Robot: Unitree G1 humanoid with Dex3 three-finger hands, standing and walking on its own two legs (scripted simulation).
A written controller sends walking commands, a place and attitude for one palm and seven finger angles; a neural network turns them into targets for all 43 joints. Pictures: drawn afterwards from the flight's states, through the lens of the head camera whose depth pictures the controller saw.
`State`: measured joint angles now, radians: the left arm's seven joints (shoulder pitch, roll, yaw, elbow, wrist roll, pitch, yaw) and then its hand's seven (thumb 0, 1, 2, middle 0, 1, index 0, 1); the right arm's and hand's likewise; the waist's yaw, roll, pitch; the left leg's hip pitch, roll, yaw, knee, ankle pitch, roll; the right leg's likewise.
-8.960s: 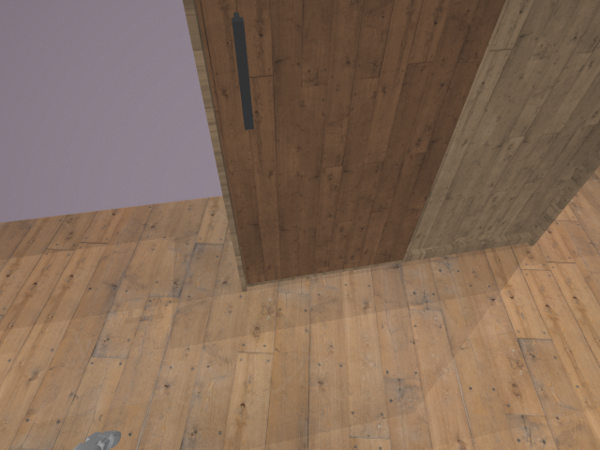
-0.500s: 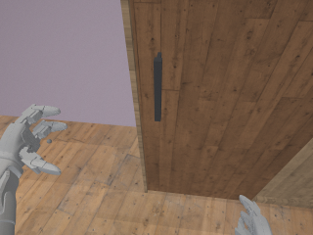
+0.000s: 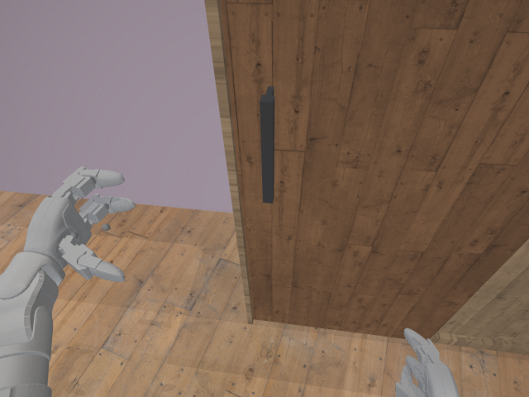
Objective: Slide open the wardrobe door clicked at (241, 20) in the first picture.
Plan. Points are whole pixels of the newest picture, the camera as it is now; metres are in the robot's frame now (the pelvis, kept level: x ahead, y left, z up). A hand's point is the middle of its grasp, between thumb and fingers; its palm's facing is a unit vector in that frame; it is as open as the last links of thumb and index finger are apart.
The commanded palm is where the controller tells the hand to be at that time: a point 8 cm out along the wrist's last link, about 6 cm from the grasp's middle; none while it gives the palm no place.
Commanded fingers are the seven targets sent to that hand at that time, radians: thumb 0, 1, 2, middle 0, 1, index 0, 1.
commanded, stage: move the hooked fingers beside the handle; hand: left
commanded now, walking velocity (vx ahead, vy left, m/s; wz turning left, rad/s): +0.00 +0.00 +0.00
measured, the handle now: (269, 149) +0.50 +0.04 +0.12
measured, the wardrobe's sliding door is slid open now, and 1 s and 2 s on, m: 0.00 0.00 0.00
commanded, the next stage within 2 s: none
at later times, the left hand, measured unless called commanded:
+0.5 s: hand (155, 201) +0.35 +0.20 +0.13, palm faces -0.04 -1.00 -0.01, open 14.0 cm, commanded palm +0.33 +0.25 +0.13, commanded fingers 0.00 -0.50 0.30 -0.30 -1.20 -0.30 -1.20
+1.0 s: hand (203, 182) +0.40 +0.14 +0.13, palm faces -0.06 -1.00 +0.00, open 14.0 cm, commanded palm +0.38 +0.20 +0.13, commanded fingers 0.00 -0.50 0.30 -0.30 -1.20 -0.30 -1.20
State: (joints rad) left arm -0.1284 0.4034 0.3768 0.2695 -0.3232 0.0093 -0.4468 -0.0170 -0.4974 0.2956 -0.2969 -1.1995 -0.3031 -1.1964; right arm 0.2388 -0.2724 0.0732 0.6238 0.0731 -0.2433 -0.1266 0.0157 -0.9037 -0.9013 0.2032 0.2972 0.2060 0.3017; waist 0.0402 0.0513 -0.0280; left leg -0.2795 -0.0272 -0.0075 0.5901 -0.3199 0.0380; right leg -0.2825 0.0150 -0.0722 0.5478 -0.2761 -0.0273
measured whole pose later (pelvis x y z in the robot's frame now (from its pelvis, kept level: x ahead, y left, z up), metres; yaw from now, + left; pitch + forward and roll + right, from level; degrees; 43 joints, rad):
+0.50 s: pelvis +0.00 +0.00 +0.00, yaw -1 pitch +2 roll -1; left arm -0.27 0.33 0.28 0.35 -0.27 -0.01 -0.32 -0.02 -0.50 0.30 -0.30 -1.20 -0.30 -1.20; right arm 0.26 -0.27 0.06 0.64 0.07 -0.21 -0.11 0.02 -0.90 -0.90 0.20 0.30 0.21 0.30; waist 0.01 0.04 -0.04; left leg -0.29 -0.03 0.01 0.57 -0.32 0.04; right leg -0.31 0.02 -0.05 0.55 -0.28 -0.03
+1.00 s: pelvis +0.01 +0.00 +0.00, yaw -2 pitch +3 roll +0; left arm -0.46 0.25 0.18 0.53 -0.20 -0.06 -0.17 -0.02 -0.50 0.30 -0.30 -1.20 -0.30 -1.20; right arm 0.28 -0.26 0.05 0.66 0.06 -0.13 -0.07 0.01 -0.91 -0.90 0.20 0.30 0.21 0.30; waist -0.02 0.03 -0.04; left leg -0.32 -0.02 0.02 0.58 -0.32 0.04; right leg -0.35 0.02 -0.04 0.57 -0.28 -0.03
